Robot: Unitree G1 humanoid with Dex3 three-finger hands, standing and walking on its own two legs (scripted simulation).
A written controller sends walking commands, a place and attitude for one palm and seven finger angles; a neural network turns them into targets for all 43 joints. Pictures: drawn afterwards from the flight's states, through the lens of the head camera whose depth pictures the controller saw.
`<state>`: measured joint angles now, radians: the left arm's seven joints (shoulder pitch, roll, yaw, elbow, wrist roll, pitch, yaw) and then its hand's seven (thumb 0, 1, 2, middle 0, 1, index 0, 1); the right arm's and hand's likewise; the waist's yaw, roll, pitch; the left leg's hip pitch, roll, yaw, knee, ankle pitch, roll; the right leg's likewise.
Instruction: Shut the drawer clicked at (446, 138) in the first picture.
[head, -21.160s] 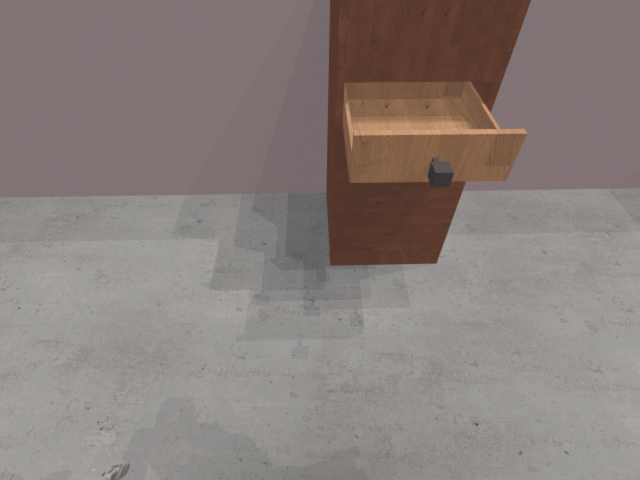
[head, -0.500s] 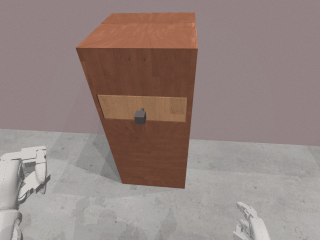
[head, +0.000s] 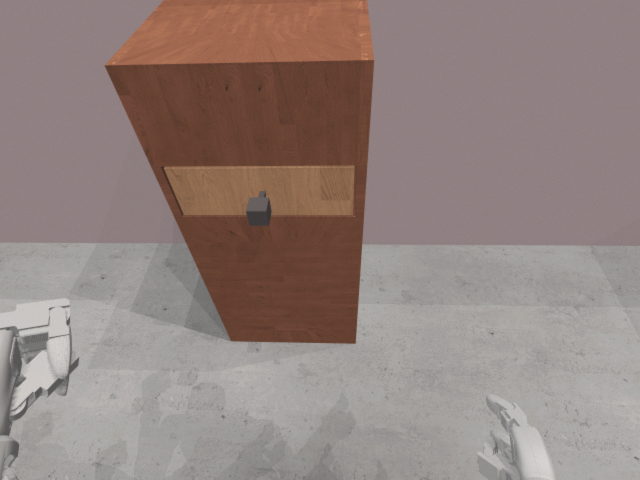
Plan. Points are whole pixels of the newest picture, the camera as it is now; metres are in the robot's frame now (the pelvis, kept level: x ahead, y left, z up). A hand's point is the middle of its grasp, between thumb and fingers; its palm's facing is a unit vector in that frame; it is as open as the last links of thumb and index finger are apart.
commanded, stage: step back with the hand held close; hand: left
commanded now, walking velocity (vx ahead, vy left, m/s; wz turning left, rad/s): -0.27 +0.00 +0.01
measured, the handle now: (260, 205) +0.64 +0.17 -0.08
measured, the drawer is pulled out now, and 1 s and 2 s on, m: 0.00 0.00 0.00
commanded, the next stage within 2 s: stop stepping back and stand still in 1.28 s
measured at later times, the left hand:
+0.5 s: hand (6, 455) +0.12 +0.26 +0.14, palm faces +0.35 -0.81 -0.47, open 3.2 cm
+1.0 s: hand out of the picture +0.05 +0.25 +0.15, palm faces +0.32 -0.82 -0.47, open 3.2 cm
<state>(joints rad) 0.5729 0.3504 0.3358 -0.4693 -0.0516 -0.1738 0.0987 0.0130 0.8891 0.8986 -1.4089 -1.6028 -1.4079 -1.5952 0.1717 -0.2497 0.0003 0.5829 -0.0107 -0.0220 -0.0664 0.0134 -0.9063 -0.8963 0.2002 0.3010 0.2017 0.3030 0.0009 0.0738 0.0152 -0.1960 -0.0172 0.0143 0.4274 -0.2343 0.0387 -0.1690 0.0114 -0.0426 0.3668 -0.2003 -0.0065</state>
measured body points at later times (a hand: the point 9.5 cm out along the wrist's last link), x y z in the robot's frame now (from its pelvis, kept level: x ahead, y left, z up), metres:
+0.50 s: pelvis -0.07 +0.02 -0.01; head -0.05 +0.02 +0.44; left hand +0.09 +0.30 +0.17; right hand +0.12 -0.22 -0.08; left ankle -0.01 +0.09 -0.74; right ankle +0.00 -0.11 -0.74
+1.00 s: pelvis -0.13 +0.02 -0.02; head -0.11 +0.04 +0.43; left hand +0.03 +0.30 +0.18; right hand +0.05 -0.23 -0.09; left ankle -0.02 +0.09 -0.74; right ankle -0.09 -0.12 -0.74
